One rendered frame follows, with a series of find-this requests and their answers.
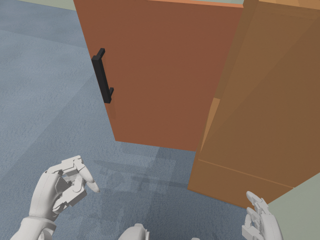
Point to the robot left shin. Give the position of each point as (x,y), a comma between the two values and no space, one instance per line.
(138,225)

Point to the left robot hand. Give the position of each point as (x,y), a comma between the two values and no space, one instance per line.
(46,202)

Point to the robot left forearm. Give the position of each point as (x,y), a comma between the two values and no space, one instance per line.
(35,228)

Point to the cupboard door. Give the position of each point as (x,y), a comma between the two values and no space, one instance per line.
(164,60)

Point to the right robot hand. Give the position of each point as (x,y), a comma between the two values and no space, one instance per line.
(266,224)

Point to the handle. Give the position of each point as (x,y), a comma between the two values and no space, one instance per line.
(101,76)

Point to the robot left thigh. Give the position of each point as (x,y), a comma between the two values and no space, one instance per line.
(135,233)

